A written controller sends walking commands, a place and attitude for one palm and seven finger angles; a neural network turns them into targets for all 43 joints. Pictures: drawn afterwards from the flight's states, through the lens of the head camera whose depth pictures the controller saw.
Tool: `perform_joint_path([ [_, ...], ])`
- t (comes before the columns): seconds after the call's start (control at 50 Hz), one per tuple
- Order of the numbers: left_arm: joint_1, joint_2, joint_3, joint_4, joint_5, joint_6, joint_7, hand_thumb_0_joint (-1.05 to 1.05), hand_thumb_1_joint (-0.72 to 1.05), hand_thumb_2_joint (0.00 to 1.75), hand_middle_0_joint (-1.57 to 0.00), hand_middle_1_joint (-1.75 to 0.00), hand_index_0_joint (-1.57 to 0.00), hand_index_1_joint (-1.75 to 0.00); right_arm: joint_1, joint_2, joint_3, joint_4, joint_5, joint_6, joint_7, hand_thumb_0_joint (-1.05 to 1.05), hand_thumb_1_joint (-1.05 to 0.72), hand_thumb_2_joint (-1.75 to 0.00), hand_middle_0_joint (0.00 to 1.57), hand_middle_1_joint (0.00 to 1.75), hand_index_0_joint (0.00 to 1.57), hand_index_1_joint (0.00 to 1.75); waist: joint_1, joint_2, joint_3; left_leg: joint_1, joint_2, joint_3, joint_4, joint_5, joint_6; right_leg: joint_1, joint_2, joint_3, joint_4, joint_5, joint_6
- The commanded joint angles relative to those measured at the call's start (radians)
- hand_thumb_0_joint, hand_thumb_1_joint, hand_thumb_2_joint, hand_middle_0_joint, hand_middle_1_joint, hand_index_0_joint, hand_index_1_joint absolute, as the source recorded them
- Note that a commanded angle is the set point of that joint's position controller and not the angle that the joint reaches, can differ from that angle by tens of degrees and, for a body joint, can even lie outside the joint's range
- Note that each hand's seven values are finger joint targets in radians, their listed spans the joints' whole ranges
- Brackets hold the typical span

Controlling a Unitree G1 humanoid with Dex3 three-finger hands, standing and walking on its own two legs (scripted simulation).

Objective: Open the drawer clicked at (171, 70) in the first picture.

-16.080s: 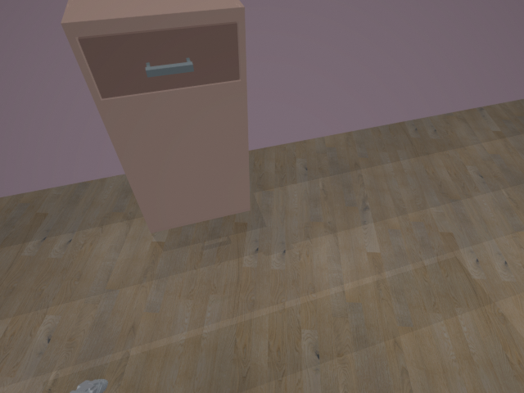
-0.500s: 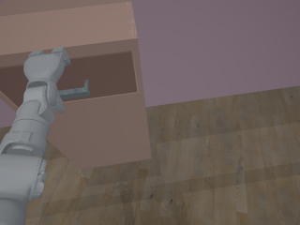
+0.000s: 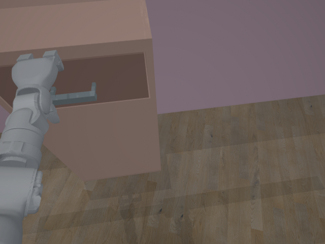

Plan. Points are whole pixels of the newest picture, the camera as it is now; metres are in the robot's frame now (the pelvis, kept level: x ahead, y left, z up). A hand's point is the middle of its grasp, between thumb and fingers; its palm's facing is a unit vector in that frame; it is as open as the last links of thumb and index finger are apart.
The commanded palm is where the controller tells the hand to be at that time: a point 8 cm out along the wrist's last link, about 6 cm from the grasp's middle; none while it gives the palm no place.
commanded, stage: move the hooked fingers above the handle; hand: left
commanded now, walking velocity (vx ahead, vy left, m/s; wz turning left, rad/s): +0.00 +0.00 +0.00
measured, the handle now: (72, 93) +0.52 +0.26 +0.04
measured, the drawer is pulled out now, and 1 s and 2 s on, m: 0.00 0.00 0.00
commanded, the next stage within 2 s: lower the fingers behind the handle in 1.18 s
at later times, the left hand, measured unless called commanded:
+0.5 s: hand (36, 102) +0.44 +0.31 +0.10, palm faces -0.07 +0.04 -1.00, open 13.8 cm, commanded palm +0.44 +0.27 +0.16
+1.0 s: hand (45, 109) +0.43 +0.29 +0.08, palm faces -0.19 +0.00 -0.98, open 13.8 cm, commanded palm +0.44 +0.27 +0.16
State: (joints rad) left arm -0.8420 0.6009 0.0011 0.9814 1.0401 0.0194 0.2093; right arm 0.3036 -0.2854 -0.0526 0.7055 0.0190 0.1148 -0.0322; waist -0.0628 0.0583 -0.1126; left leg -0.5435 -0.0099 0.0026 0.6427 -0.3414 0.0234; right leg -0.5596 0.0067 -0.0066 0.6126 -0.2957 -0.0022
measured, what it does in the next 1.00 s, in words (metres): stands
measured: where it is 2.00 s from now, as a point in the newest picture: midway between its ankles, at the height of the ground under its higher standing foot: outside the picture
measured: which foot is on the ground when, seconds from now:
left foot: down 0.00-1.00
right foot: down 0.00-1.00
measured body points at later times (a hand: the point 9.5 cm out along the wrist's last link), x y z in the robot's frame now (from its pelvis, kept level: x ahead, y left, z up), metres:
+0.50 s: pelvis +0.01 +0.00 +0.00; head +0.06 -0.02 +0.45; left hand +0.44 +0.30 +0.15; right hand +0.07 -0.27 -0.14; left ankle -0.03 +0.10 -0.72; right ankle -0.01 -0.12 -0.72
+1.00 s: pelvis +0.01 +0.00 +0.01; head +0.07 -0.03 +0.45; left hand +0.44 +0.29 +0.14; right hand +0.07 -0.26 -0.14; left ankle -0.03 +0.10 -0.72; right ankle -0.01 -0.12 -0.72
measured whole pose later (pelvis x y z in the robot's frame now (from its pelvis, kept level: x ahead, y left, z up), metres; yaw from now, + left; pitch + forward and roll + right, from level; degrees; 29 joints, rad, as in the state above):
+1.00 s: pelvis +0.01 +0.00 +0.01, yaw +1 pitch +11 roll -1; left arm -0.71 0.60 -0.08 0.88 0.97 0.03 0.00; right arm 0.33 -0.26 -0.03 0.69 0.03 0.13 -0.07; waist -0.02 0.07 -0.09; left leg -0.45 -0.02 -0.01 0.58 -0.33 0.02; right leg -0.47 0.00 -0.02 0.56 -0.30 0.00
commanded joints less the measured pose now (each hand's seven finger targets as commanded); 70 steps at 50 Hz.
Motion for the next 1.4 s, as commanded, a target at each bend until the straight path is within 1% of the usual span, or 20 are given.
perform_joint_path([
  [0.0, -0.325, 0.114, -0.073, -0.168, -0.041, 0.036, -0.129, 0.0, -0.5, 0.3, -0.3, -1.2, -0.3, -1.2, 0.072, -0.152, -0.043, -0.114, 0.015, -0.012, -0.02, 0.0, -0.9, -0.9, 0.2, 0.3, 0.2, 0.3, -0.028, -0.095, -0.363, 0.236, -0.001, 0.019, -0.067, 0.461, 0.026, 0.26, 0.027, -0.024, -0.075, 0.371, -0.021],
  [0.06, -0.315, 0.165, -0.035, -0.195, -0.042, -0.037, -0.183, 0.0, -0.5, 0.3, -0.3, -1.2, -0.3, -1.2, 0.059, -0.15, -0.029, -0.127, 0.015, -0.005, -0.04, 0.0, -0.9, -0.9, 0.2, 0.3, 0.2, 0.3, -0.018, -0.141, -0.254, 0.188, -0.011, 0.014, -0.088, 0.354, 0.036, 0.243, 0.023, -0.017, -0.091, 0.311, -0.019],
  [0.1, -0.344, 0.242, 0.039, -0.268, -0.038, -0.115, -0.174, 0.0, -0.5, 0.3, -0.3, -1.2, -0.3, -1.2, 0.055, -0.145, -0.029, -0.134, 0.011, -0.007, -0.05, 0.0, -0.9, -0.9, 0.2, 0.3, 0.2, 0.3, 0.0, -0.092, -0.243, 0.184, -0.012, 0.008, -0.091, 0.341, 0.033, 0.234, 0.021, -0.011, -0.086, 0.282, -0.029],
  [0.2, -0.387, 0.437, 0.249, -0.385, 0.004, -0.206, -0.018, 0.0, -0.5, 0.3, -0.3, -1.2, -0.3, -1.2, 0.065, -0.118, -0.033, -0.134, -0.011, -0.024, -0.044, 0.0, -0.9, -0.9, 0.2, 0.3, 0.2, 0.3, 0.068, 0.059, -0.385, 0.191, -0.015, -0.005, -0.051, 0.486, 0.014, 0.259, 0.031, -0.01, -0.01, 0.339, -0.046],
  [0.28, -0.332, 0.386, 0.234, -0.383, 0.02, -0.127, 0.093, 0.0, -0.5, 0.3, -0.3, -1.2, -0.3, -1.2, 0.055, -0.108, -0.042, -0.118, -0.016, -0.04, -0.017, 0.0, -0.9, -0.9, 0.2, 0.3, 0.2, 0.3, 0.069, 0.11, -0.454, 0.228, -0.009, 0.008, -0.03, 0.595, -0.004, 0.263, 0.031, -0.022, 0.011, 0.406, -0.038],
  [0.32, -0.294, 0.338, 0.182, -0.303, 0.015, -0.058, 0.089, 0.0, -0.5, 0.3, -0.3, -1.2, -0.3, -1.2, 0.062, -0.119, -0.046, -0.102, -0.009, -0.038, -0.009, 0.0, -0.9, -0.9, 0.2, 0.3, 0.2, 0.3, 0.046, 0.039, -0.444, 0.214, -0.004, 0.018, -0.037, 0.57, 0.0, 0.277, 0.03, -0.026, -0.003, 0.413, -0.03],
  [0.42, -0.314, 0.075, -0.097, -0.256, -0.054, 0.042, -0.085, 0.0, -0.5, 0.3, -0.3, -1.2, -0.3, -1.2, 0.059, -0.147, -0.053, -0.101, 0.02, -0.029, -0.016, 0.0, -0.9, -0.9, 0.2, 0.3, 0.2, 0.3, -0.044, -0.067, -0.325, 0.269, 0.002, 0.02, -0.067, 0.461, 0.024, 0.219, 0.027, -0.028, -0.082, 0.361, -0.016],
  [0.5, -0.464, 0.043, -0.159, -0.41, -0.084, -0.069, -0.199, 0.0, -0.5, 0.3, -0.3, -1.2, -0.3, -1.2, 0.049, -0.142, -0.045, -0.106, 0.006, -0.032, -0.051, 0.0, -0.9, -0.9, 0.2, 0.3, 0.2, 0.3, -0.078, -0.054, -0.277, 0.317, -0.013, -0.01, -0.071, 0.388, 0.035, 0.169, 0.023, -0.018, -0.108, 0.283, -0.02],
  [0.6, -0.467, 0.312, 0.112, -0.458, -0.048, -0.215, -0.114, 0.0, -0.5, 0.3, -0.3, -1.2, -0.3, -1.2, 0.067, -0.125, -0.037, -0.096, -0.008, -0.032, -0.057, 0.0, -0.9, -0.9, 0.2, 0.3, 0.2, 0.3, 0.017, 0.095, -0.346, 0.302, -0.018, -0.03, -0.044, 0.493, 0.007, 0.177, 0.029, -0.018, -0.04, 0.3, -0.048],
  [0.64, -0.386, 0.39, 0.224, -0.381, -0.022, -0.199, -0.027, 0.0, -0.5, 0.3, -0.3, -1.2, -0.3, -1.2, 0.053, -0.105, -0.028, -0.105, -0.011, -0.032, -0.044, 0.0, -0.9, -0.9, 0.2, 0.3, 0.2, 0.3, 0.066, 0.087, -0.351, 0.226, -0.021, -0.026, -0.041, 0.527, -0.001, 0.225, 0.029, -0.026, -0.008, 0.331, -0.052],
  [0.7, -0.318, 0.383, 0.227, -0.308, 0.001, -0.099, 0.078, 0.0, -0.5, 0.3, -0.3, -1.2, -0.3, -1.2, 0.007, -0.1, -0.016, -0.116, -0.008, -0.034, -0.026, 0.0, -0.9, -0.9, 0.2, 0.3, 0.2, 0.3, 0.096, 0.047, -0.354, 0.137, -0.024, 0.006, -0.052, 0.516, -0.013, 0.294, 0.029, -0.032, 0.005, 0.373, -0.049],
  [0.8, -0.229, 0.329, 0.133, -0.136, 0.02, 0.081, 0.037, 0.0, -0.5, 0.3, -0.3, -1.2, -0.3, -1.2, 0.005, -0.128, -0.02, -0.118, 0.003, -0.021, -0.018, 0.0, -0.9, -0.9, 0.2, 0.3, 0.2, 0.3, 0.074, -0.073, -0.423, 0.122, -0.015, 0.053, -0.083, 0.454, 0.0, 0.394, 0.018, -0.015, -0.028, 0.429, -0.027],
  [0.86, -0.271, 0.186, -0.018, -0.212, -0.026, 0.082, -0.094, 0.0, -0.5, 0.3, -0.3, -1.2, -0.3, -1.2, 0.028, -0.154, -0.035, -0.14, 0.019, -0.017, -0.033, 0.0, -0.9, -0.9, 0.2, 0.3, 0.2, 0.3, -0.006, -0.13, -0.393, 0.202, -0.005, 0.048, -0.085, 0.443, 0.028, 0.348, 0.017, -0.014, -0.069, 0.444, -0.009],
  [0.9, -0.329, 0.079, -0.117, -0.336, -0.072, 0.012, -0.175, 0.0, -0.5, 0.3, -0.3, -1.2, -0.3, -1.2, 0.032, -0.153, -0.041, -0.147, 0.018, -0.022, -0.051, 0.0, -0.9, -0.9, 0.2, 0.3, 0.2, 0.3, -0.058, -0.159, -0.365, 0.254, -0.011, 0.025, -0.079, 0.436, 0.041, 0.316, 0.018, -0.009, -0.097, 0.432, -0.003],
  [1.0, -0.511, 0.139, -0.071, -0.517, -0.092, -0.208, -0.205, 0.0, -0.5, 0.3, -0.3, -1.2, -0.3, -1.2, 0.069, -0.128, -0.043, -0.098, -0.002, -0.044, -0.078, 0.0, -0.9, -0.9, 0.2, 0.3, 0.2, 0.3, -0.064, 0.029, -0.286, 0.339, -0.023, -0.016, -0.049, 0.409, 0.033, 0.14, 0.023, -0.005, -0.089, 0.292, -0.026],
  [1.08, -0.491, 0.327, 0.148, -0.455, -0.039, -0.243, -0.043, 0.0, -0.5, 0.3, -0.3, -1.2, -0.3, -1.2, 0.094, -0.115, -0.043, -0.071, -0.007, -0.048, -0.056, 0.0, -0.9, -0.9, 0.2, 0.3, 0.2, 0.3, 0.011, 0.128, -0.37, 0.316, -0.018, -0.041, -0.015, 0.542, -0.011, 0.122, 0.034, -0.027, -0.014, 0.303, -0.05],
  [1.1, -0.46, 0.411, 0.229, -0.417, -0.031, -0.22, 0.003, 0.0, -0.5, 0.3, -0.3, -1.2, -0.3, -1.2, 0.093, -0.119, -0.036, -0.071, -0.014, -0.046, -0.049, 0.0, -0.9, -0.9, 0.2, 0.3, 0.2, 0.3, 0.044, 0.121, -0.391, 0.256, -0.025, -0.034, -0.017, 0.547, -0.014, 0.179, 0.036, -0.029, -0.001, 0.329, -0.051],
  [1.2, -0.293, 0.352, 0.175, -0.174, 0.006, 0.015, 0.118, 0.0, -0.5, 0.3, -0.3, -1.2, -0.3, -1.2, 0.009, -0.111, -0.011, -0.087, -0.006, -0.035, -0.014, 0.0, -0.9, -0.9, 0.2, 0.3, 0.2, 0.3, 0.091, 0.023, -0.394, 0.103, -0.026, 0.032, -0.053, 0.494, -0.016, 0.331, 0.022, -0.03, 0.008, 0.41, -0.041],
  [1.3, -0.254, 0.392, 0.156, -0.11, -0.002, 0.115, 0.002, 0.0, -0.5, 0.3, -0.3, -1.2, -0.3, -1.2, -0.023, -0.137, -0.004, -0.118, 0.017, 0.005, -0.033, 0.0, -0.9, -0.9, 0.2, 0.3, 0.2, 0.3, 0.086, -0.161, -0.402, 0.068, -0.017, 0.064, -0.111, 0.408, 0.006, 0.467, 0.008, -0.004, -0.045, 0.446, -0.016],
  [1.38, -0.216, 0.352, 0.119, -0.104, -0.01, 0.046, -0.098, 0.0, -0.5, 0.3, -0.3, -1.2, -0.3, -1.2, -0.006, -0.153, -0.014, -0.138, 0.025, 0.001, -0.065, 0.0, -0.9, -0.9, 0.2, 0.3, 0.2, 0.3, 0.036, -0.217, -0.283, 0.079, -0.017, 0.063, -0.126, 0.311, 0.031, 0.407, 0.007, 0.002, -0.093, 0.385, -0.001],
])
